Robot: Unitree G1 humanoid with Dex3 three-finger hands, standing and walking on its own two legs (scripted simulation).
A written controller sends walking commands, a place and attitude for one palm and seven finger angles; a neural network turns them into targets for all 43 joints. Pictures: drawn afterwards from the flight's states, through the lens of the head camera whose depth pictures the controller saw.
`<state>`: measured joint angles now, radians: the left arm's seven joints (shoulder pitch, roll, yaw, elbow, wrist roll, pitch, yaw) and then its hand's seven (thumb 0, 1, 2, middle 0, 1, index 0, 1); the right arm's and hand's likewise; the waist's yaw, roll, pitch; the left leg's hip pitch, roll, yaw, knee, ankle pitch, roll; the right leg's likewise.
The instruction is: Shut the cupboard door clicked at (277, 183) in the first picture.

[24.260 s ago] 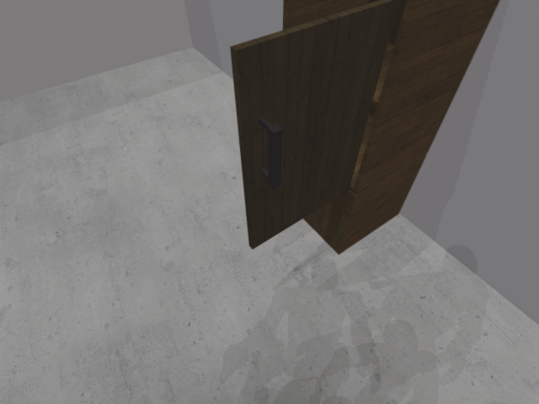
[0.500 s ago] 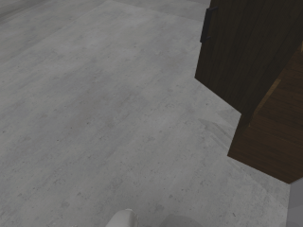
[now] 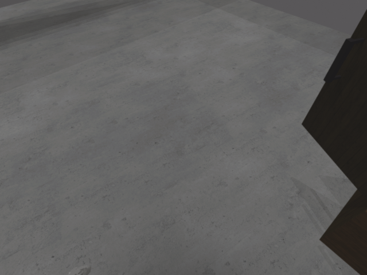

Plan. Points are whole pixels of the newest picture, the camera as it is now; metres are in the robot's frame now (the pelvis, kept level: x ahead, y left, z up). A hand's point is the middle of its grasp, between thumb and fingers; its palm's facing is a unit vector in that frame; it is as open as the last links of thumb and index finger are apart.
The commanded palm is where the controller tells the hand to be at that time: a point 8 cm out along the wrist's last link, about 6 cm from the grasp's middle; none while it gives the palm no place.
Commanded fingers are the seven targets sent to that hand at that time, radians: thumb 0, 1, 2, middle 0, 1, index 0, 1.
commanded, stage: walk to a spot facing it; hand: left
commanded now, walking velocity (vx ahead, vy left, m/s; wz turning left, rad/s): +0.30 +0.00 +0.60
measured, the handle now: (343, 61) +0.78 -0.51 +0.04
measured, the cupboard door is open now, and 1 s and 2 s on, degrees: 66 66 66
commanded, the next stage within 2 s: turn to face it in 0.82 s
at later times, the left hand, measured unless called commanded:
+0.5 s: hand out of the picture +0.02 +0.21 -0.18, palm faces +0.38 -0.91 -0.18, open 7.4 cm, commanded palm none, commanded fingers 0.00 0.90 0.90 -0.20 -0.30 -0.20 -0.30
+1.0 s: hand (96, 177) +0.40 +0.30 -0.14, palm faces +0.38 -0.90 -0.21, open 7.4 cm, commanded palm none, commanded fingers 0.00 0.90 0.90 -0.20 -0.30 -0.20 -0.30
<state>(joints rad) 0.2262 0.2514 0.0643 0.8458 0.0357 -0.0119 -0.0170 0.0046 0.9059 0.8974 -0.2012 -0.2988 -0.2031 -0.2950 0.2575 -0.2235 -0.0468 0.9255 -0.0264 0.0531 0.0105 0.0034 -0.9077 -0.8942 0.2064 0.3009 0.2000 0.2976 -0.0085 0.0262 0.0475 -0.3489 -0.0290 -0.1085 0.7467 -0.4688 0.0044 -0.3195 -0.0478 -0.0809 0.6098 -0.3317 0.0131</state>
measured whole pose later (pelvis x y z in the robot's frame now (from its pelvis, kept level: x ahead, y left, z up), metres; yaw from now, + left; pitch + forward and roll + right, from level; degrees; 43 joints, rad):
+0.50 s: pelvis +0.14 +0.06 -0.01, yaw +18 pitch +0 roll +0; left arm 0.41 0.19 0.05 1.03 0.02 0.00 -0.01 0.01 0.90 0.90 -0.20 -0.30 -0.21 -0.30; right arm 0.07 -0.22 -0.03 0.86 -0.03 -0.03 0.03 0.00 -0.91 -0.89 0.20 0.30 0.19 0.30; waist 0.04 -0.04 0.14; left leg -0.43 0.01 0.14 0.70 -0.25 0.09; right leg -0.26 -0.18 -0.14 1.10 -0.50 0.04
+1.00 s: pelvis +0.35 +0.09 +0.01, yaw +25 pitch -1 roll +1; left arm 0.12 0.16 0.04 0.90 0.03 -0.06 -0.01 0.00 0.91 0.90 -0.20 -0.30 -0.20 -0.29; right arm 0.40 -0.17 -0.04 1.11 -0.01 -0.01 -0.01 0.01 -0.92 -0.89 0.20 0.30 0.20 0.30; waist -0.06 0.02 0.09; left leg -0.26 -0.02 0.00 0.99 -0.49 0.02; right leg -0.33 -0.05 -0.12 0.57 -0.24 -0.04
